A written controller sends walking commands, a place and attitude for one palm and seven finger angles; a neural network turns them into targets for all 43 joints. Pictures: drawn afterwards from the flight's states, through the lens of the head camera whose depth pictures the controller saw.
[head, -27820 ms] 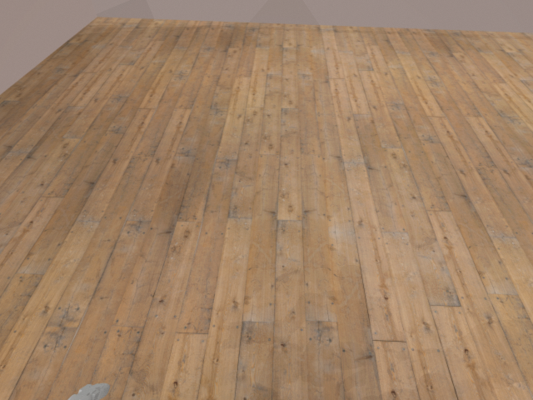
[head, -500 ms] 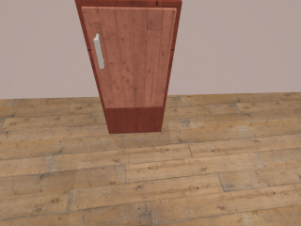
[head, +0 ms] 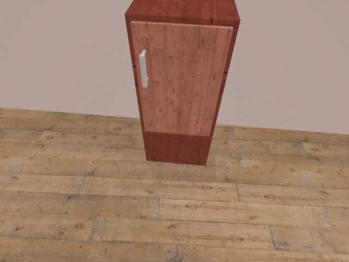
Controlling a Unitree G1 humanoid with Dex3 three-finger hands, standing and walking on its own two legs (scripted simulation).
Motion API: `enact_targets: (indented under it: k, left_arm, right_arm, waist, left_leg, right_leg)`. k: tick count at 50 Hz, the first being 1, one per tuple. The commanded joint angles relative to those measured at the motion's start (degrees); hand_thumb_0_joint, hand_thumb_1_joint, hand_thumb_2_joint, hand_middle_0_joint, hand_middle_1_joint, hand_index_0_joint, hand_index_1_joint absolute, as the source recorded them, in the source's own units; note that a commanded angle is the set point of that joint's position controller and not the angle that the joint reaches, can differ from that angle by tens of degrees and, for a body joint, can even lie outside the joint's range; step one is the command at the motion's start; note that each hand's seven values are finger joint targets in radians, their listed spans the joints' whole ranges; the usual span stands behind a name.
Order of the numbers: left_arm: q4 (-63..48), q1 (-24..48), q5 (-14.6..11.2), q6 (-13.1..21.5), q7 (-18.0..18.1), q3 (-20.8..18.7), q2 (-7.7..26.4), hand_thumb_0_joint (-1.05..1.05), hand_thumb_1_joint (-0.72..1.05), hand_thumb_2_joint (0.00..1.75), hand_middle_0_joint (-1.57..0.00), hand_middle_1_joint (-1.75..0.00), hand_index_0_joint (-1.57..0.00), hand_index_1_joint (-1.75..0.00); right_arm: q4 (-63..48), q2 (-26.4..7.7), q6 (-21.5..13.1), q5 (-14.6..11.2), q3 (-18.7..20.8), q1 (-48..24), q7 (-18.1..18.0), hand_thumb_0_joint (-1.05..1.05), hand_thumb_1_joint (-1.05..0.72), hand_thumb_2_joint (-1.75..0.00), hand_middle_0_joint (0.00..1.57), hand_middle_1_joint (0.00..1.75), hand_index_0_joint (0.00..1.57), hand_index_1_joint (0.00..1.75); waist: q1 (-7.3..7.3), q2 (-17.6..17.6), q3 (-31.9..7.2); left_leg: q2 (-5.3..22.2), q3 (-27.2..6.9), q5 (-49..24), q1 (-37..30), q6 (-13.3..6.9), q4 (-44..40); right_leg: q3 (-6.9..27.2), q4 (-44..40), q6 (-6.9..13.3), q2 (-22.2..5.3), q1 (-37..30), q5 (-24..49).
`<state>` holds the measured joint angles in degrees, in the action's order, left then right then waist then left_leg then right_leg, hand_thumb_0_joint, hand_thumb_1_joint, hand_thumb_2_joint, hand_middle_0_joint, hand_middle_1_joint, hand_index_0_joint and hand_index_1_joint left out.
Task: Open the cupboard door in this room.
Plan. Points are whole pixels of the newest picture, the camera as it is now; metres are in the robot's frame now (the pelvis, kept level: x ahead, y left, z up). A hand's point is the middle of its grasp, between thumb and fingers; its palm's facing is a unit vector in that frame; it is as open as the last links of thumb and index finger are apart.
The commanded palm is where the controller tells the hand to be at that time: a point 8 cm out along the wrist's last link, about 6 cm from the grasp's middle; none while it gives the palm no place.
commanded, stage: take the last steps up to it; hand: left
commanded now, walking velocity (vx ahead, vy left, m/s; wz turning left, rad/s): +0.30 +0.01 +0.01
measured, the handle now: (144, 68) +0.81 +0.20 -0.01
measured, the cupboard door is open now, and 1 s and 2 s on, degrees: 0 0 0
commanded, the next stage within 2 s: come to a stop and stand still in 0.66 s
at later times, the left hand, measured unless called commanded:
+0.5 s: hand (124, 226) +0.24 +0.17 -0.18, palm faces -0.03 -0.97 -0.22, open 7.4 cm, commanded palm none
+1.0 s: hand (125, 223) +0.25 +0.18 -0.19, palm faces +0.06 -0.99 -0.15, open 7.4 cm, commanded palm none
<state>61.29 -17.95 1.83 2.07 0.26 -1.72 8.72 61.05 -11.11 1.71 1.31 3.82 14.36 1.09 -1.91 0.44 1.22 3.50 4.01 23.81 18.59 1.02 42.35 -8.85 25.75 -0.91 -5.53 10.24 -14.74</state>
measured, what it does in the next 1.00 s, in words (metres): walks ahead: left foot, then right foot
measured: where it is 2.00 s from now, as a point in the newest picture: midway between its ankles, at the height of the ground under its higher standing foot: outside the picture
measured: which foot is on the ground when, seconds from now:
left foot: up 0.00-0.04, down 0.06-0.48, up 0.50-0.86, down 0.88-1.00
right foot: down 0.00-0.08, up 0.10-0.46, down 0.48-0.92, up 0.94-1.00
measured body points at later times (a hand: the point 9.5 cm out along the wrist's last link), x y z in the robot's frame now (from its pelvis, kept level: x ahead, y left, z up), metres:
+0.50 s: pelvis +0.14 -0.01 -0.02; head +0.17 -0.03 +0.43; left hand +0.24 +0.22 -0.16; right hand +0.03 -0.20 -0.18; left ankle +0.01 +0.13 -0.74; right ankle +0.23 -0.11 -0.75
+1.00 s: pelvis +0.27 +0.01 +0.00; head +0.30 +0.03 +0.44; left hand +0.25 +0.23 -0.18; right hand +0.37 -0.21 -0.14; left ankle +0.31 +0.11 -0.74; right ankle +0.22 -0.12 -0.72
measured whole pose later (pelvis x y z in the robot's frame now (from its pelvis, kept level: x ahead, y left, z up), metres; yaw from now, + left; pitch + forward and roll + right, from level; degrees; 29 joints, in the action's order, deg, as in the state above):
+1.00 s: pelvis +0.27 +0.01 +0.00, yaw -1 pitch -1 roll -1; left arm 63.6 -15.3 0.6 -0.7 1.7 -1.0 10.2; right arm 59.8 -6.9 -1.2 0.6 0.8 5.5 -1.5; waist -3.1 2.9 4.7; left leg 2.3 6.0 11.3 16.3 -1.9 28.5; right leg -6.0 37.9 -1.4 -2.8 12.2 -26.9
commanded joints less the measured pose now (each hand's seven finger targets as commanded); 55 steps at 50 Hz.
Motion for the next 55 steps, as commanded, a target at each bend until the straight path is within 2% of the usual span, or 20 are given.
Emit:
enact_targets:
  k: [1,2,4,5,9,13,19,22,23,24,25,26,28,31,39,42,44,47,50,55]
  left_arm:
    - [-0.07,-2.63,-0.7,-0.01,0.44,-2.56,10.26,0.0,0.9,0.9,-0.2,-0.3,-0.2,-0.3]
    - [-0.48,-1.81,-0.96,-0.23,0.23,-2.1,8.6,0.0,0.9,0.9,-0.2,-0.3,-0.2,-0.3]
    - [-3.81,2.11,-0.94,-0.21,-0.72,-1.09,3.68,0.0,0.9,0.9,-0.2,-0.3,-0.2,-0.3]
    - [-4.64,5.64,-0.21,-0.49,-0.46,-1.16,4.05,0.0,0.9,0.9,-0.2,-0.3,-0.2,-0.3]
    - [-2.3,4.38,-0.37,0.08,-1.65,-1.57,3.68,0.0,0.9,0.9,-0.2,-0.3,-0.2,-0.3]
    - [-2.93,5.41,-0.49,-0.56,-1.59,-1.42,2.9,0.0,0.9,0.9,-0.2,-0.3,-0.2,-0.3]
    - [-5.63,10.42,-0.86,-0.46,-1.84,-1.72,2.93,0.0,0.9,0.9,-0.2,-0.3,-0.2,-0.3]
    - [-2.57,0.86,-0.52,0.12,-1.6,-2.46,4.71,0.0,0.9,0.9,-0.2,-0.3,-0.2,-0.3]
    - [-0.1,-6.85,-0.24,0.79,-1.23,-3.12,7.6,0.0,0.9,0.9,-0.2,-0.3,-0.2,-0.3]
    - [1.43,-13.57,0.12,1.49,-0.33,-4.59,13.87,0.0,0.9,0.9,-0.2,-0.3,-0.2,-0.3]
    - [1.77,-14.89,-1.09,1.38,0.0,-4.73,16.65,0.0,0.9,0.9,-0.2,-0.3,-0.2,-0.3]
    - [0.4,-9.15,-1.28,1.35,0.19,-4.65,15.44,0.0,0.9,0.9,-0.2,-0.3,-0.2,-0.3]
    - [-2.39,0.6,-1.18,1.23,0.47,-3.08,10.1,0.0,0.9,0.9,-0.2,-0.3,-0.2,-0.3]
    - [-3.06,3.76,-0.79,1.97,0.68,-1.81,6.41,0.0,0.9,0.9,-0.2,-0.3,-0.2,-0.3]
    - [-1.38,1.79,-0.45,2.02,0.57,-2.03,8.87,0.0,0.9,0.9,-0.2,-0.3,-0.2,-0.3]
    - [-0.42,2.88,-1.12,0.82,1.26,-0.94,7.66,0.0,0.9,0.9,-0.2,-0.3,-0.2,-0.3]
    - [0.1,-0.64,-1.13,-0.15,1.68,-0.18,5.44,0.0,0.9,0.9,-0.2,-0.3,-0.2,-0.3]
    - [0.09,-2.05,-1.45,-2.24,2.06,0.05,6.19,0.0,0.9,0.9,-0.2,-0.3,-0.2,-0.3]
    - [-0.44,-1.34,-1.19,-3.11,1.73,-1.06,6.9,0.0,0.9,0.9,-0.2,-0.3,-0.2,-0.3]
    - [-3.24,1.16,-0.85,-3.83,1.26,-2.25,5.8,0.0,0.9,0.9,-0.2,-0.3,-0.2,-0.3]
  right_arm:
    - [-2.9,-0.86,-3.1,-0.23,-0.55,2.11,-0.47,0.0,-0.9,-0.9,0.2,0.3,0.2,0.3]
    - [-1.62,-2.67,-3.53,-0.36,-0.21,5.47,-0.94,0.0,-0.9,-0.9,0.2,0.3,0.2,0.3]
    - [0.0,-10.87,-3.6,0.15,1.69,14.34,-1.8,0.0,-0.9,-0.9,0.2,0.3,0.2,0.3]
    - [1.06,-10.78,-3.71,0.38,1.74,15.16,-1.97,0.0,-0.9,-0.9,0.2,0.3,0.2,0.3]
    - [0.35,-4.53,-5.24,0.02,-0.07,9.06,-2.58,0.0,-0.9,-0.9,0.2,0.3,0.2,0.3]
    - [1.57,-4.06,-6.09,-0.23,0.05,10.79,-2.83,0.0,-0.9,-0.9,0.2,0.3,0.2,0.3]
    - [2.97,-4.4,-5.79,0.36,0.61,10.2,-2.68,0.0,-0.9,-0.9,0.2,0.3,0.2,0.3]
    - [3.12,-5.02,-5.37,0.0,0.76,8.27,-2.6,0.0,-0.9,-0.9,0.2,0.3,0.2,0.3]
    - [3.12,-4.33,-5.48,-0.39,0.6,8.34,-2.25,0.0,-0.9,-0.9,0.2,0.3,0.2,0.3]
    - [2.07,-0.5,-5.59,-1.0,-0.05,10.81,-1.56,0.0,-0.9,-0.9,0.2,0.3,0.2,0.3]
    - [0.08,-0.9,-4.91,-1.39,-0.33,9.53,-1.69,0.0,-0.9,-0.9,0.2,0.3,0.2,0.3]
    - [0.07,-0.92,-4.44,-1.31,-0.03,6.47,-1.65,0.0,-0.9,-0.9,0.2,0.3,0.2,0.3]
    - [-0.23,-0.73,-3.94,-0.44,0.25,3.25,-1.2,0.0,-0.9,-0.9,0.2,0.3,0.2,0.3]
    - [1.06,0.64,-2.62,0.09,-0.29,6.93,-0.97,0.0,-0.9,-0.9,0.2,0.3,0.2,0.3]
    - [-2.88,0.49,-3.32,-0.47,-1.21,-1.21,-0.55,0.0,-0.9,-0.9,0.2,0.3,0.2,0.3]
    - [-1.26,-0.15,-3.76,-0.52,-2.04,0.38,-1.41,0.0,-0.9,-0.9,0.2,0.3,0.2,0.3]
    - [-0.75,-5.4,-4.32,-0.57,-1.32,2.38,-1.9,0.0,-0.9,-0.9,0.2,0.3,0.2,0.3]
    - [-0.9,-7.66,-3.0,-1.07,-0.81,-0.06,-3.61,0.0,-0.9,-0.9,0.2,0.3,0.2,0.3]
    - [-2.13,-8.46,-2.05,-0.44,0.33,-2.27,-4.33,0.0,-0.9,-0.9,0.2,0.3,0.2,0.3]
    - [-3.67,-8.53,-1.52,-0.18,1.69,-2.93,-3.98,0.0,-0.9,-0.9,0.2,0.3,0.2,0.3]
  waist:
    - [1.69,6.06,1.3]
    - [3.3,1.06,0.42]
    - [7.25,-15.81,2.24]
    - [8.17,-18.35,4.72]
    - [3.75,-6.34,6.22]
    - [3.15,-5.36,4.25]
    - [3.11,-7.1,6.44]
    - [-1.81,-3.38,2.57]
    - [-5.14,1.04,-1.37]
    - [-6.92,16.47,-7.58]
    - [-5.84,17.81,-8.66]
    - [-4.9,13.98,-5.88]
    - [-1.06,4.39,1.59]
    - [2.63,5.6,1.17]
    - [1.0,5.57,1.22]
    - [2.57,4.29,-0.38]
    - [1.94,-5.61,-3.74]
    - [2.24,-16.08,-1.65]
    - [2.34,-10.65,-3.41]
    - [2.73,-5.62,-7.74]
  left_leg:
    - [-1.78,4.89,-6.48,-10.06,0.01,-16.55]
    - [0.13,1.91,-4.92,-17.99,-0.37,-19.65]
    - [18.05,-22.59,10.91,-21.88,-7.72,-32.06]
    - [20.04,-25.86,12.94,-19.27,-10.06,-35.31]
    - [15.09,-13.24,-5.88,-15.39,-9.83,-33.88]
    - [13.68,-6.73,-20.92,-18.94,-10.62,-32.17]
    - [13.4,-3.38,-24.57,-14.55,-9.16,-28.96]
    - [10.2,-0.09,-29.16,-9.4,-6.47,-17.76]
    - [6.86,2.49,-27.29,-4.32,-4.47,-6.41]
    - [-0.04,5.83,-7.89,7.47,-2.4,12.32]
    - [-2.66,0.62,11.17,12.19,-2.13,26.36]
    - [-0.16,-4.21,7.86,14.46,-2.6,32.25]
    - [3.67,-5.21,-2.76,14.35,-2.29,31.67]
    - [4.21,-3.13,-6.7,8.06,-0.37,23.14]
    - [2.24,-0.21,-7.12,4.57,0.98,-1.91]
    - [0.69,-0.34,-20.86,-8.4,1.27,-16.21]
    - [9.1,-7.26,-45.26,-16.27,-1.67,-18.0]
    - [16.43,-13.67,-58.21,-13.0,-9.83,-23.65]
    - [17.38,-11.92,-61.09,-15.62,-12.42,-21.14]
    - [15.91,-8.95,-51.18,-16.48,-11.95,-20.43]
  right_leg:
    - [8.72,-9.02,5.22,-9.24,6.08,-12.44]
    - [6.67,-4.64,3.43,-6.76,12.15,-13.54]
    - [-1.8,18.04,-0.34,2.08,26.04,-15.51]
    - [1.99,27.05,0.43,0.86,29.27,-16.82]
    - [5.98,34.57,0.5,-2.53,27.85,-4.65]
    - [5.3,30.51,-0.74,-2.62,28.28,-0.92]
    - [2.62,14.06,0.38,-1.18,19.0,0.32]
    - [-0.47,6.58,1.65,2.46,1.63,5.47]
    - [2.29,4.0,2.78,0.81,-9.82,6.1]
    - [21.46,-2.01,7.27,-13.37,-20.91,6.45]
    - [34.45,-9.17,12.04,-21.35,-18.65,7.26]
    - [34.22,-11.74,12.67,-20.82,-12.54,-1.57]
    - [24.48,-13.35,10.05,-16.31,-0.19,-7.44]
    - [12.72,-14.52,8.28,-11.89,6.12,4.17]
    - [9.38,-12.04,10.42,-11.55,0.08,16.59]
    - [5.18,-4.79,6.11,-6.46,2.58,21.64]
    - [3.69,1.2,1.6,-1.39,4.89,7.92]
    - [3.77,13.38,-1.05,1.32,6.0,-14.52]
    - [8.21,25.92,-0.61,1.52,11.61,-17.41]
    - [9.13,32.62,-1.75,2.54,15.55,-14.16]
